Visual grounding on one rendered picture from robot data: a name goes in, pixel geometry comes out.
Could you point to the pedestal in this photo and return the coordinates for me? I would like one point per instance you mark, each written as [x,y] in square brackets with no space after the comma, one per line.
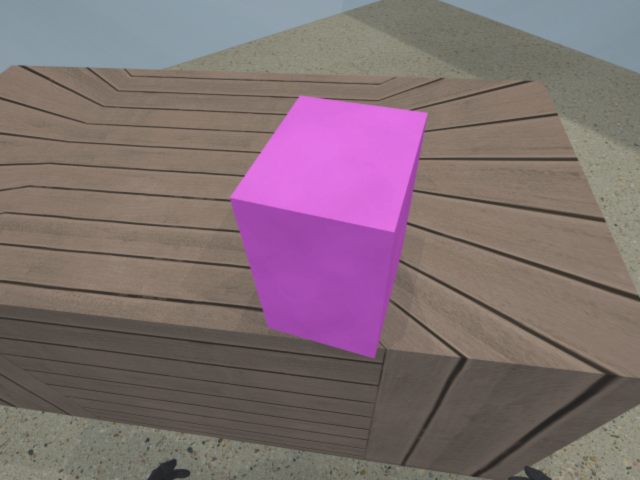
[126,295]

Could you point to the carton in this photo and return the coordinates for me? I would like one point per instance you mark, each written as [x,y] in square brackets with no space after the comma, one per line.
[322,214]

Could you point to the left robot hand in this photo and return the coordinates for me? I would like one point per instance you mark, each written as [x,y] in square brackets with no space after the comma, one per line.
[165,471]

